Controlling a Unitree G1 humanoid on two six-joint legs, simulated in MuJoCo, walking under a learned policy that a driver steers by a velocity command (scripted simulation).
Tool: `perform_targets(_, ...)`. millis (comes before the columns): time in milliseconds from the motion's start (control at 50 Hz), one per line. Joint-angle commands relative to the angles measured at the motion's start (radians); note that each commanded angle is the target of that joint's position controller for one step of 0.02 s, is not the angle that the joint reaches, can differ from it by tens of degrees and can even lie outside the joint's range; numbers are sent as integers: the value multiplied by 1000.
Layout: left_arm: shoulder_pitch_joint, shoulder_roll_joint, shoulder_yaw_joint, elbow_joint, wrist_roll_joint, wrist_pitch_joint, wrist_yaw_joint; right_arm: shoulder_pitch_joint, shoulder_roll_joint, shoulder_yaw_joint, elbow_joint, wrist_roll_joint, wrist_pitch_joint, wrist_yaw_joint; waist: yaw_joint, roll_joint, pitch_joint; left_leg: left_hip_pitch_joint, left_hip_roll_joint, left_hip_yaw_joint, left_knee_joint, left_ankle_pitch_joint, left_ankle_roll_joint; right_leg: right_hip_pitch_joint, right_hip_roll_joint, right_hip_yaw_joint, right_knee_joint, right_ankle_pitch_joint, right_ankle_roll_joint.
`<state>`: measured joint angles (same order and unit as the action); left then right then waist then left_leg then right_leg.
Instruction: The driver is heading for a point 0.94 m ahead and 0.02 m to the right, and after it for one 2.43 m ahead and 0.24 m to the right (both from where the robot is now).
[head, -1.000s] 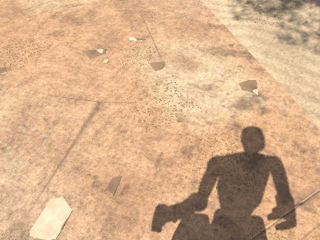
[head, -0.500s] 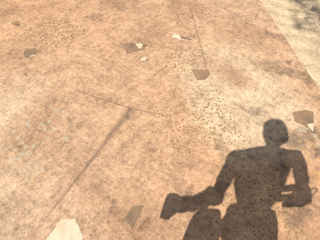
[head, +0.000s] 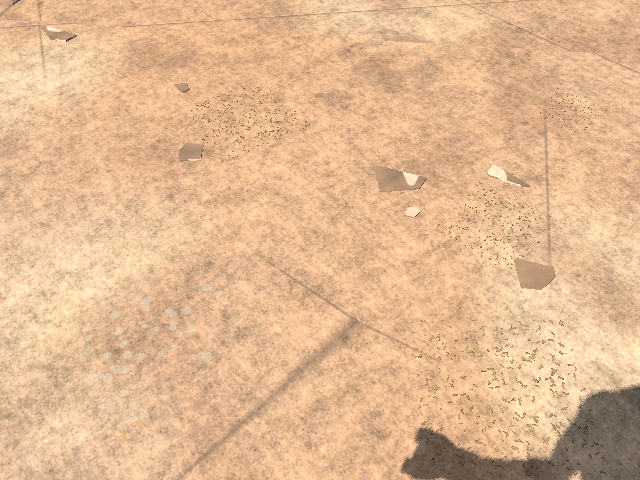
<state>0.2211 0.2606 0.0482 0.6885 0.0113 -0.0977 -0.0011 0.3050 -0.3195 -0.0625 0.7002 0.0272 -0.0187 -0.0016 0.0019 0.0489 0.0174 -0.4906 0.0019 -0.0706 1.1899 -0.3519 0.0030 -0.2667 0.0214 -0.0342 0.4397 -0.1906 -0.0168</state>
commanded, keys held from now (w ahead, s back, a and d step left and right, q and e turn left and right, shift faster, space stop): w+q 0.14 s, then q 0.10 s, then no key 0.26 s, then e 0.28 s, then w+e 0.22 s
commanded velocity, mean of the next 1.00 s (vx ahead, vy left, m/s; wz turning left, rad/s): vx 0.23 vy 0.00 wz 0.10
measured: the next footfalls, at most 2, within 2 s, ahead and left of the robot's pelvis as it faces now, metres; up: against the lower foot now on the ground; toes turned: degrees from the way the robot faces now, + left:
left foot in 0.32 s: +0.32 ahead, +0.17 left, +0.00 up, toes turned +12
right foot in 0.76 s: +0.32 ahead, -0.07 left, +0.00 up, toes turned +8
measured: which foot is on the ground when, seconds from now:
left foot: up 0.00-0.30, down 0.32-0.78, up 0.80-1.00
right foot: down 0.00-0.34, up 0.36-0.74, down 0.76-1.00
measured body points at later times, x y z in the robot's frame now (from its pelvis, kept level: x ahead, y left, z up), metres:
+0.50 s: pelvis +0.20 +0.06 -0.01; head +0.25 +0.09 +0.44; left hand +0.26 +0.37 -0.13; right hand +0.44 -0.14 -0.09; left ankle +0.28 +0.16 -0.74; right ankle +0.20 -0.11 -0.66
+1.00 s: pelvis +0.28 +0.06 +0.01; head +0.31 +0.05 +0.46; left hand +0.33 +0.35 -0.10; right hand +0.48 -0.21 -0.09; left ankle +0.30 +0.19 -0.71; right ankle +0.28 -0.07 -0.74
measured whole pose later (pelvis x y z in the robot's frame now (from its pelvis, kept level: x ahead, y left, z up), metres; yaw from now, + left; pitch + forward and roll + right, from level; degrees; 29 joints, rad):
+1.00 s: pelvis +0.28 +0.06 +0.01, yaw +1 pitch +2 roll +2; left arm 0.33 0.29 0.07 0.78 -0.02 -0.01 0.04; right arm 0.09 -0.30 -0.08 0.75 0.01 -0.05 0.02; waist 0.05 0.00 0.01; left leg -0.40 -0.04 -0.02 0.69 -0.36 0.00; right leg -0.23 0.00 0.13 0.44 -0.25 -0.01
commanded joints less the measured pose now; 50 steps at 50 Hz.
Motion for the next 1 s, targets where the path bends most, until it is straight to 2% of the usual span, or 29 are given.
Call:
perform_targets(20, 25, 115, 34, -24, -7, -14, 2, -48, -43, -16, -104, 1, -3, 8, 20, -166, 11, -220, 91, -28, -37, 59, -14, 161, -268, 233, -257, 85, -161)
perform_targets(80, 34, 156, 49, 6, -6, -17, 3, -102, -26, -9, -126, -8, 0, 13, 24, -132, 17, -251, 105, -25, -159, 152, -29, 181, -287, 145, -283, 190, -181)
perform_targets(160, 28, 185, 55, 32, -11, -4, 9, -209, -11, 0, -145, -8, -14, 36, 53, -111, 45, -188, 91, 30, -399, 349, -14, 190, -256, -7, -275, 296, -146)
perform_targets(200, 41, 203, 59, 49, -19, 9, 16, -258, -9, 0, -163, -13, -19, 50, 64, -114, 51, -124, 66, 79, -494, 377, -4, 197, -251, -64, -236, 429, -123)
perform_targets(240, 50, 227, 66, 61, -32, 20, 21, -272, -28, -11, -180, -12, -17, 62, 54, -133, 30, -76, 44, 101, -547, 342, 19, 243, -264, -90, -174, 540, -100)
perform_targets(280, 49, 251, 74, 64, -51, 30, 26, -208, -64, -31, -176, -22, -14, 65, 5, -149, -26, 50, -12, 125, -594, 263, 60, 265, -268, -98, -40, 739, -81)
perform_targets(300, 38, 247, 72, 63, -57, 35, 28, -94, -97, -52, -146, -24, -14, 61, -63, -128, -82, 197, -45, 132, -662, 314, 90, 242, -245, -117, 103, 761, -60)
perform_targets(320, 59, 215, 60, 63, -49, 32, 26, 12, -145, -74, -119, -27, -10, 44, -117, -80, -141, 395, -44, 103, -722, 472, 124, 137, -196, -140, 299, 642, -17)
perform_targets(340, 107, 102, 22, 29, 20, 28, 17, 64, -227, -79, -113, -34, -3, 15, -73, 174, -250, 693, 206, -193, -626, 984, 204, -154, -104, -141, 647, -195, 36)
perform_targets(360, 220, 106, -1, 29, 4, 21, 2, -6, -250, -62, -171, -52, -11, 19, -19, 239, -489, 871, 459, -614, -682, 1024, 441, -343, 6, 36, 949, -569, 75)
perform_targets(380, 141, 214, 28, 54, -24, 28, -2, -17, -167, -47, -174, -46, -7, 27, -86, 44, -490, 769, 386, -487, -728, 909, 392, -332, -53, 138, 964, -470, 74)
perform_targets(400, 67, 203, 25, 31, -41, 36, 0, -64, -127, -32, -154, -35, -11, 31, -66, 32, -341, 663, 325, -346, -741, 827, 342, -380, -87, 107, 907, -410, 67)
perform_targets(420, 40, 177, 20, 39, -28, 46, 14, -105, -96, -22, -140, -23, -13, 31, -37, -36, -240, 529, 268, -275, -767, 751, 293, -375, -119, 97, 825, -354, 73)
perform_targets(440, 36, 182, 23, 40, -18, 60, 25, -140, -83, -17, -133, -24, -13, 29, -11, -15, -191, 408, 244, -237, -795, 719, 276, -321, -134, 101, 767, -313, 80)
perform_targets(460, 65, 181, 25, 52, -19, 77, 28, -164, -93, -18, -128, -36, -12, 28, 20, 15, -168, 294, 222, -197, -833, 702, 269, -230, -130, 93, 746, -278, 85)
perform_targets(500, 108, 149, 20, 69, -13, 93, 38, -198, -91, -19, -115, -50, -21, 24, 47, 36, -170, 199, 204, -141, -866, 702, 276, -143, -116, 78, 670, -237, 98)
perform_targets(560, 91, 93, 2, 89, -7, 102, 41, -230, -36, -1, -74, -58, -27, 13, 44, 41, -175, 167, 182, -54, -890, 572, 250, -53, -133, 84, 451, -144, 102)
perform_targets(620, 20, 120, 6, 76, -17, 111, 38, -214, -60, -7, -32, -68, -17, 3, 5, 62, -129, 152, 197, -62, -935, 266, 239, -14, -124, 73, 341, -87, 88)
perform_targets(660, -20, 151, 16, 53, -20, 117, 37, -214, -94, -17, -19, -57, -3, -6, -6, 65, -78, 167, 222, -95, -940, 121, 238, -47, -108, 56, 314, -129, 71)
perform_targets(740, 7, 136, 20, 49, -8, 115, 25, -203, -98, -23, 3, -23, 21, -26, 20, 35, -47, 222, 221, -81, -853, 131, 184, -11, -77, 19, 132, -52, 9)
perform_targets(760, 12, 161, 26, 42, -2, 114, 22, -175, -84, -23, 14, -19, 23, -31, 18, -15, -36, 219, 185, -37, -779, 161, 135, 4, -105, 76, 51, 83, -24)
perform_targets(780, 8, 246, 46, 32, -1, 113, 26, -137, -59, -23, 2, -36, 19, -34, -35, -193, -47, 171, 71, 79, -631, 119, 64, 22, -217, 236, 3, 265, -85)
perform_targets(800, 36, 257, 60, 43, -17, 113, 25, -226, -36, -20, -23, -48, 17, -37, 10, -307, -26, 61, -65, 173, -518, 8, -1, 33, -281, 404, -94, 92, -188)
perform_targets(820, 92, 244, 60, 48, -15, 105, 26, -308, -42, -23, -53, -45, 12, -33, 67, -326, -21, -62, -91, 118, -376, -156, -6, 97, -331, 531, -172, -42, -252)
perform_targets(840, 120, 228, 58, 52, -5, 87, 29, -317, -51, -32, -58, -29, 7, -22, 77, -299, -30, -152, -69, 42, -232, -220, 0, 150, -349, 582, -204, -167, -271)
perform_targets(860, 99, 213, 56, 46, -12, 72, 29, -282, -55, -38, -44, -17, 1, -10, 51, -243, -28, -193, -35, 4, -199, -181, 9, 173, -327, 562, -204, -273, -249)
perform_targets(900, 60, 192, 53, 33, -35, 65, 36, -296, -57, -39, -40, -14, -22, 5, 37, -198, -11, -203, -5, 4, -314, -83, 11, 193, -284, 503, -213, -316, -202)
perform_targets(960, 63, 207, 61, 21, -31, 78, 44, -326, -10, -23, -36, -15, -59, 27, 44, -205, -30, -27, -43, 47, -514, -4, -10, 130, -204, 413, -195, -218, -180)
perform_targets(1000, 60, 223, 68, 8, -33, 83, 41, -297, -21, -26, -26, -3, -70, 34, 31, -220, -46, 115, -64, 64, -625, 29, -17, 56, -186, 409, -182, -209, -181)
